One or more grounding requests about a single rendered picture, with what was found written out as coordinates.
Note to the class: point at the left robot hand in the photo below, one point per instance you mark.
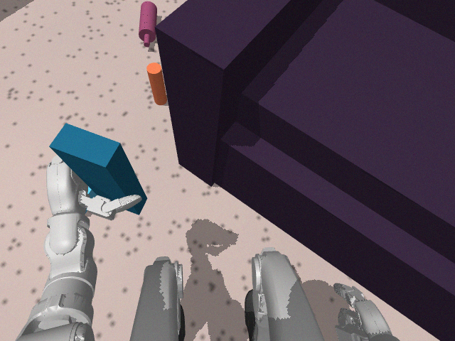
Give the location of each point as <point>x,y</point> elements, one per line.
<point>67,192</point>

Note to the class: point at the sofa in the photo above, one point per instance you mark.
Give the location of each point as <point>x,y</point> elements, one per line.
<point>335,121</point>

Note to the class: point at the right robot hand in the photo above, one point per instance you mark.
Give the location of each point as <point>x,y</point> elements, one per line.
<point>361,325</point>

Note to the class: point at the left robot arm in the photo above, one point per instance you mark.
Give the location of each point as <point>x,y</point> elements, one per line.
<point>65,311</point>

